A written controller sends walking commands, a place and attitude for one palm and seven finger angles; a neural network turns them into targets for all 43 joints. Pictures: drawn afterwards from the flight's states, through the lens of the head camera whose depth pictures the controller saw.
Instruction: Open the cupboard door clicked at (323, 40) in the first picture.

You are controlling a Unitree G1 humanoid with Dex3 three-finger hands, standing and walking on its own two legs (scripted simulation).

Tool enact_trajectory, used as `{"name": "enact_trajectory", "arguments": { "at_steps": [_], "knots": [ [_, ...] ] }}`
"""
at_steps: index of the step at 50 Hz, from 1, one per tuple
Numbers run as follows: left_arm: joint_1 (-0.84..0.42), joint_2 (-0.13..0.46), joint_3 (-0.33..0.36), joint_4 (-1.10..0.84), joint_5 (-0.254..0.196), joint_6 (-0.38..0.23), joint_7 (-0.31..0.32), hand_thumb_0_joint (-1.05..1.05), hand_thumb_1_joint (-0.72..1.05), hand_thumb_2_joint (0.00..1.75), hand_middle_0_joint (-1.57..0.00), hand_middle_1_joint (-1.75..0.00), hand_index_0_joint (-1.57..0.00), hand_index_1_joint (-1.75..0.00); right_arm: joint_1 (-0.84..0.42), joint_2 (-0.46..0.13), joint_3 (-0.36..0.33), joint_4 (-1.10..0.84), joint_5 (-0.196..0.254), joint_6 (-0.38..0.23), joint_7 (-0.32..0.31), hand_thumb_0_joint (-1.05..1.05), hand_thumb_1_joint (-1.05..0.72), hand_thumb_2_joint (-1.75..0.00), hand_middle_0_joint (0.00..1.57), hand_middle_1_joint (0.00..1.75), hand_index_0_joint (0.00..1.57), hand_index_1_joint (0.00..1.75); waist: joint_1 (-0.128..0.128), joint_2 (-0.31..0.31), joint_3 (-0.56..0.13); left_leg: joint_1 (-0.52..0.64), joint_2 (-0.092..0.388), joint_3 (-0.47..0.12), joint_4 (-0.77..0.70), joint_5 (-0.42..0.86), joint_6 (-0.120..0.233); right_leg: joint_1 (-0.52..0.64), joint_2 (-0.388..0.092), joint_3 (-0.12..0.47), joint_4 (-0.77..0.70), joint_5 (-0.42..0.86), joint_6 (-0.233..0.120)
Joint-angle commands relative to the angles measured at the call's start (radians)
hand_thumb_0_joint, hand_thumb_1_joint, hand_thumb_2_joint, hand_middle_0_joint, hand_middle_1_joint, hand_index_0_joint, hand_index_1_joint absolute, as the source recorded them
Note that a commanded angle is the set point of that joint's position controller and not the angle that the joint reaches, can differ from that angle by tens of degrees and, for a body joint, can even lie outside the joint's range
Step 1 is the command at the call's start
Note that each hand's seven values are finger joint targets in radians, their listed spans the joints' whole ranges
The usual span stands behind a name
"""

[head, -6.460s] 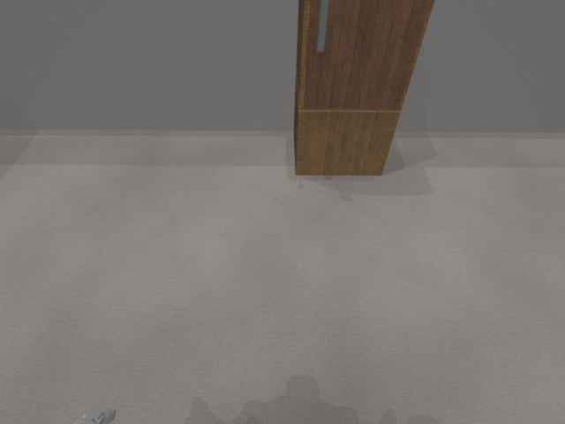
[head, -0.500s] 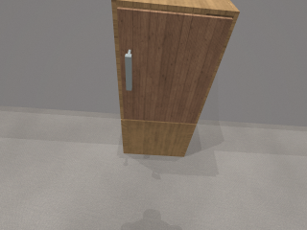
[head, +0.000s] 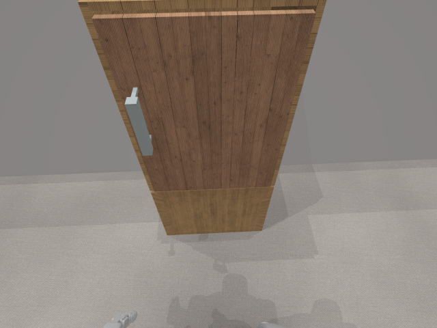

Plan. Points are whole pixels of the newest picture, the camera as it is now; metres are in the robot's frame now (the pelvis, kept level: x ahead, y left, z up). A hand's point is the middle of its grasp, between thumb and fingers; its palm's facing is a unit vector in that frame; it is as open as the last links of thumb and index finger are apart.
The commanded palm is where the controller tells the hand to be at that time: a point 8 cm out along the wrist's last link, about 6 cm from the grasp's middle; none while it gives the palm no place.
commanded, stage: come to a stop and stand still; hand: left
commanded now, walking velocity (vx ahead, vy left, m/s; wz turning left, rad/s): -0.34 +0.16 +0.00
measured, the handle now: (141, 122) +0.57 +0.20 +0.03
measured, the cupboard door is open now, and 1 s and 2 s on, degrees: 0 0 0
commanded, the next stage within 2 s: look again from close up in 1.08 s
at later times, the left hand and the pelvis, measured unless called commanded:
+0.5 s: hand out of the picture +0.05 +0.22 -0.16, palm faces +0.01 -0.98 -0.21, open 7.3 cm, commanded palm none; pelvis +0.03 +0.02 +0.02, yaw -2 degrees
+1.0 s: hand out of the picture +0.01 +0.13 -0.16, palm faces -0.01 -0.98 -0.19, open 7.3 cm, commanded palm none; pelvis +0.00 -0.04 +0.02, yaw -2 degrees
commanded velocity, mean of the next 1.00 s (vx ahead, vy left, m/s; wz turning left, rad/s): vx -0.06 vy -0.02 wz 0.00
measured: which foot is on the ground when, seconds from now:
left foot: up 0.00-0.22, down 0.24-1.00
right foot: down 0.00-0.26, up 0.28-0.62, down 0.64-1.00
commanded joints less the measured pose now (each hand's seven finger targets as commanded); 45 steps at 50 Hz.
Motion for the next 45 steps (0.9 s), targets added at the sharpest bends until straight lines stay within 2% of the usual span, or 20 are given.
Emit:
{"name": "enact_trajectory", "arguments": {
  "at_steps": [1, 6, 10, 11, 13, 14, 15, 17, 19, 25, 27, 29, 30, 31, 32, 34, 37, 40, 41, 45],
  "knots": [
    [0.050, 0.107, 0.014, -0.014, 0.005, 0.007, 0.029, 0.00, 0.90, 0.90, -0.20, -0.30, -0.20, -0.30, 0.082, -0.009, 0.007, -0.055, -0.007, 0.011, -0.006, 0.00, -0.90, -0.90, 0.20, 0.30, 0.20, 0.30, -0.010, -0.107, -0.078, -0.004, 0.051, -0.022, -0.163, 0.057, -0.033, -0.041, -0.267, 0.180, -0.339, 0.308, -0.106],
    [0.101, 0.154, 0.029, -0.012, 0.005, 0.041, 0.032, 0.00, 0.90, 0.90, -0.20, -0.30, -0.20, -0.30, -0.017, -0.034, 0.002, -0.097, 0.002, 0.028, -0.005, 0.00, -0.90, -0.90, 0.20, 0.30, 0.20, 0.30, 0.038, -0.164, -0.094, 0.018, -0.007, 0.022, -0.412, 0.131, -0.050, 0.036, -0.237, 0.187, -0.260, 0.347, -0.109],
    [0.098, 0.174, 0.044, -0.032, 0.003, 0.068, 0.032, 0.00, 0.90, 0.90, -0.20, -0.30, -0.20, -0.30, -0.059, -0.084, -0.018, -0.128, -0.003, 0.032, -0.004, 0.00, -0.90, -0.90, 0.20, 0.30, 0.20, 0.30, 0.026, -0.170, -0.062, 0.123, -0.010, 0.025, -0.601, 0.270, -0.044, -0.019, -0.233, 0.207, -0.176, 0.265, -0.074],
    [0.101, 0.163, 0.042, -0.038, 0.000, 0.075, 0.030, 0.00, 0.90, 0.90, -0.20, -0.30, -0.20, -0.30, -0.054, -0.112, -0.020, -0.134, -0.004, 0.025, -0.003, 0.00, -0.90, -0.90, 0.20, 0.30, 0.20, 0.30, 0.020, -0.091, -0.064, 0.166, 0.032, -0.025, -0.674, 0.401, -0.025, -0.050, -0.188, 0.178, -0.111, 0.183, -0.035],
    [0.152, 0.099, 0.029, -0.053, -0.010, 0.089, 0.032, 0.00, 0.90, 0.90, -0.20, -0.30, -0.20, -0.30, -0.114, -0.211, -0.031, -0.177, -0.015, 0.012, -0.007, 0.00, -0.90, -0.90, 0.20, 0.30, 0.20, 0.30, 0.044, 0.265, -0.077, 0.073, 0.308, -0.316, -0.881, 0.716, 0.133, -0.030, -0.006, 0.051, 0.177, -0.276, 0.074],
    [0.136, 0.124, 0.032, -0.049, -0.005, 0.095, 0.035, 0.00, 0.90, 0.90, -0.20, -0.30, -0.20, -0.30, -0.143, -0.214, -0.032, -0.187, -0.017, 0.010, -0.019, 0.00, -0.90, -0.90, 0.20, 0.30, 0.20, 0.30, 0.032, 0.226, -0.093, 0.026, 0.322, -0.332, -0.907, 0.709, 0.183, -0.003, 0.000, 0.131, 0.340, -0.377, 0.073],
    [0.148, 0.123, 0.036, -0.040, -0.004, 0.095, 0.033, 0.00, 0.90, 0.90, -0.20, -0.30, -0.20, -0.30, -0.191, -0.215, -0.027, -0.199, -0.019, 0.010, -0.024, 0.00, -0.90, -0.90, 0.20, 0.30, 0.20, 0.30, 0.056, 0.160, -0.091, 0.035, 0.299, -0.294, -0.879, 0.702, 0.196, -0.024, -0.007, 0.168, 0.420, -0.361, 0.067],
    [0.182, 0.117, 0.036, -0.024, 0.000, 0.089, 0.026, 0.00, 0.90, 0.90, -0.20, -0.30, -0.20, -0.30, -0.235, -0.195, -0.022, -0.214, -0.018, 0.007, -0.027, 0.00, -0.90, -0.90, 0.20, 0.30, 0.20, 0.30, 0.071, 0.081, -0.121, 0.114, 0.257, -0.209, -0.825, 0.765, 0.185, -0.079, -0.007, 0.177, 0.470, -0.297, 0.076],
    [0.192, 0.111, 0.034, -0.020, -0.001, 0.090, 0.025, 0.00, 0.90, 0.90, -0.20, -0.30, -0.20, -0.30, -0.231, -0.198, -0.025, -0.214, -0.013, 0.006, -0.026, 0.00, -0.90, -0.90, 0.20, 0.30, 0.20, 0.30, 0.059, 0.083, -0.162, 0.179, 0.231, -0.159, -0.821, 0.761, 0.169, -0.087, -0.008, 0.171, 0.461, -0.264, 0.092],
    [0.163, 0.094, 0.019, -0.033, 0.000, 0.095, 0.019, 0.00, 0.90, 0.90, -0.20, -0.30, -0.20, -0.30, -0.175, -0.214, -0.045, -0.185, -0.013, 0.016, -0.019, 0.00, -0.90, -0.90, 0.20, 0.30, 0.20, 0.30, 0.012, 0.128, -0.177, 0.241, 0.241, -0.191, -0.862, 0.556, 0.166, -0.030, -0.025, 0.127, 0.216, -0.302, 0.096],
    [0.182, 0.086, 0.014, -0.019, -0.002, 0.087, 0.019, 0.00, 0.90, 0.90, -0.20, -0.30, -0.20, -0.30, -0.179, -0.208, -0.045, -0.173, -0.013, 0.017, -0.012, 0.00, -0.90, -0.90, 0.20, 0.30, 0.20, 0.30, 0.019, 0.151, -0.156, 0.192, 0.216, -0.186, -0.869, 0.485, 0.149, 0.038, -0.016, 0.108, 0.085, -0.276, 0.085],
    [0.264, 0.084, 0.013, 0.019, -0.002, 0.081, 0.021, 0.00, 0.90, 0.90, -0.20, -0.30, -0.20, -0.30, -0.198, -0.203, -0.047, -0.170, -0.007, 0.020, -0.008, 0.00, -0.90, -0.90, 0.20, 0.30, 0.20, 0.30, 0.054, 0.123, -0.172, 0.130, 0.175, -0.150, -0.850, 0.364, 0.103, 0.166, -0.007, 0.080, -0.117, -0.118, 0.076],
    [0.298, 0.103, 0.015, 0.033, 0.003, 0.075, 0.024, 0.00, 0.90, 0.90, -0.20, -0.30, -0.20, -0.30, -0.202, -0.180, -0.045, -0.173, -0.002, 0.023, -0.005, 0.00, -0.90, -0.90, 0.20, 0.30, 0.20, 0.30, 0.067, 0.056, -0.143, 0.056, 0.122, -0.102, -0.806, 0.267, 0.055, 0.234, -0.027, 0.098, -0.250, -0.045, 0.069],
    [0.289, 0.152, 0.018, 0.032, 0.010, 0.066, 0.028, 0.00, 0.90, 0.90, -0.20, -0.30, -0.20, -0.30, -0.204, -0.123, -0.037, -0.181, 0.007, 0.028, -0.001, 0.00, -0.90, -0.90, 0.20, 0.30, 0.20, 0.30, 0.055, -0.095, -0.096, -0.029, 0.041, -0.038, -0.708, 0.149, -0.005, 0.211, -0.155, 0.277, -0.344, -0.106, 0.018],
    [0.220, 0.204, 0.019, 0.012, 0.007, 0.061, 0.029, 0.00, 0.90, 0.90, -0.20, -0.30, -0.20, -0.30, -0.219, -0.078, -0.018, -0.192, 0.006, 0.032, 0.010, 0.00, -0.90, -0.90, 0.20, 0.30, 0.20, 0.30, 0.041, -0.181, -0.042, -0.037, -0.008, 0.005, -0.668, 0.107, -0.038, 0.094, -0.272, 0.361, -0.410, -0.180, -0.040],
    [0.142, 0.189, 0.020, -0.003, 0.005, 0.054, 0.031, 0.00, 0.90, 0.90, -0.20, -0.30, -0.20, -0.30, -0.246, -0.098, -0.021, -0.181, -0.007, 0.043, 0.010, 0.00, -0.90, -0.90, 0.20, 0.30, 0.20, 0.30, 0.048, -0.278, 0.021, 0.025, -0.004, -0.025, -0.552, 0.116, -0.027, -0.070, -0.249, 0.372, -0.446, -0.275, -0.068],
    [0.113, 0.145, 0.008, 0.014, -0.004, 0.049, 0.030, 0.00, 0.90, 0.90, -0.20, -0.30, -0.20, -0.30, -0.119, -0.085, -0.007, -0.105, -0.006, 0.026, 0.005, 0.00, -0.90, -0.90, 0.20, 0.30, 0.20, 0.30, 0.005, -0.168, -0.019, 0.105, 0.001, -0.023, -0.639, 0.282, -0.022, -0.001, -0.171, 0.248, -0.330, -0.091, -0.039],
    [0.181, 0.110, -0.003, 0.046, -0.012, 0.046, 0.028, 0.00, 0.90, 0.90, -0.20, -0.30, -0.20, -0.30, -0.103, -0.106, 0.007, -0.073, -0.005, 0.008, -0.006, 0.00, -0.90, -0.90, 0.20, 0.30, 0.20, 0.30, 0.033, -0.086, 0.009, 0.130, 0.032, -0.063, -0.761, 0.381, -0.019, 0.031, -0.096, 0.210, -0.281, -0.076, 0.017],
    [0.189, 0.105, -0.004, 0.054, -0.011, 0.047, 0.029, 0.00, 0.90, 0.90, -0.20, -0.30, -0.20, -0.30, -0.099, -0.113, 0.009, -0.069, -0.005, 0.009, -0.010, 0.00, -0.90, -0.90, 0.20, 0.30, 0.20, 0.30, 0.038, -0.107, 0.034, 0.120, 0.037, -0.063, -0.768, 0.363, -0.021, 0.032, -0.090, 0.221, -0.304, -0.095, 0.019],
    [0.201, 0.122, 0.001, 0.083, -0.017, 0.048, 0.027, 0.00, 0.90, 0.90, -0.20, -0.30, -0.20, -0.30, -0.087, -0.100, 0.017, -0.038, -0.004, 0.008, -0.013, 0.00, -0.90, -0.90, 0.20, 0.30, 0.20, 0.30, 0.047, -0.024, -0.023, 0.126, 0.031, -0.048, -0.771, 0.389, -0.032, 0.123, -0.096, 0.209, -0.295, -0.019, 0.020]
  ]
}}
